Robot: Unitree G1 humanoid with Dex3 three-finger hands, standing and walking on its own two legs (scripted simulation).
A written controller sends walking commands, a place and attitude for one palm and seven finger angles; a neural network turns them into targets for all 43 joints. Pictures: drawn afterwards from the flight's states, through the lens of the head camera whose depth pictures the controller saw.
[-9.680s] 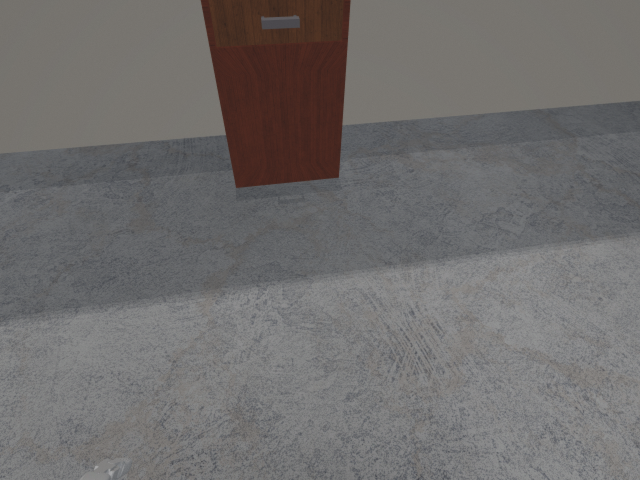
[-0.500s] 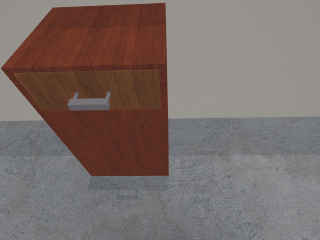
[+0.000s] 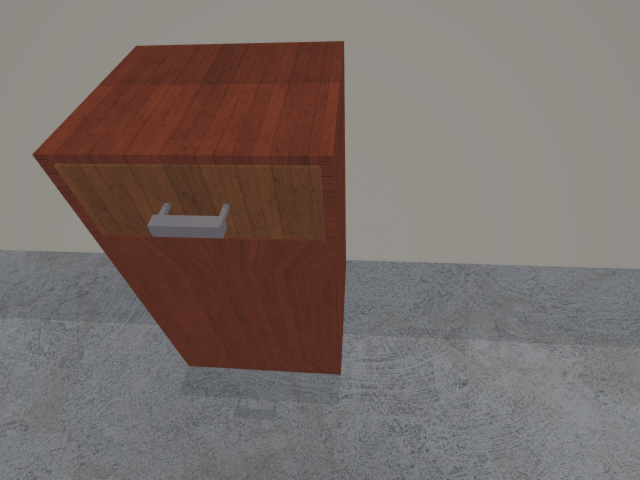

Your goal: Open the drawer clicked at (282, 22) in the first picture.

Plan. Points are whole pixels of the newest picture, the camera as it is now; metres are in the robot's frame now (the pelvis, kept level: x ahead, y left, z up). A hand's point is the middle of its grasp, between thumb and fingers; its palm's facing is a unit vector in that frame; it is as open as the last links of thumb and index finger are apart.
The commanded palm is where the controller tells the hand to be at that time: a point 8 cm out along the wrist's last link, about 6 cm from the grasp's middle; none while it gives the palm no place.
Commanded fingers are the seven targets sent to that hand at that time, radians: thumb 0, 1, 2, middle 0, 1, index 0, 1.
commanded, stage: raise the hand with hooked fingers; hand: left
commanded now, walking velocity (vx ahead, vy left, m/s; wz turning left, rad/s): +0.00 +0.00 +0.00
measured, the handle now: (191, 217) +0.54 +0.28 -0.01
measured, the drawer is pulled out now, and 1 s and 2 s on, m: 0.00 0.00 0.00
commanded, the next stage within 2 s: move the hooked fingers above the handle in 1.86 s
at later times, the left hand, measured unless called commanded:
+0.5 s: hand out of the picture +0.13 +0.24 -0.06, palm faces +0.04 -0.13 -0.99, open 9.2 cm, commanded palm +0.14 +0.25 +0.02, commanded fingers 0.00 0.25 0.62 -0.25 -0.72 -0.25 -0.72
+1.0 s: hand (117, 376) +0.23 +0.27 +0.03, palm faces +0.08 -0.09 -0.99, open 12.2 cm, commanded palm +0.21 +0.27 +0.09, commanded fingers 0.00 -0.34 0.37 -0.29 -1.10 -0.29 -1.10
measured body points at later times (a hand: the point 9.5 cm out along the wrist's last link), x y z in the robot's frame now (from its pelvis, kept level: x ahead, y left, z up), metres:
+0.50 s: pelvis -0.05 +0.04 -0.05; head -0.02 +0.03 +0.40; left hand +0.12 +0.25 -0.01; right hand +0.22 -0.17 -0.09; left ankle -0.05 +0.17 -0.73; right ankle +0.01 -0.10 -0.73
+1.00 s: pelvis -0.03 +0.05 -0.01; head +0.00 +0.03 +0.43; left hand +0.22 +0.27 +0.08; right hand +0.14 -0.19 -0.13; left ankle -0.05 +0.17 -0.73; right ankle +0.01 -0.10 -0.73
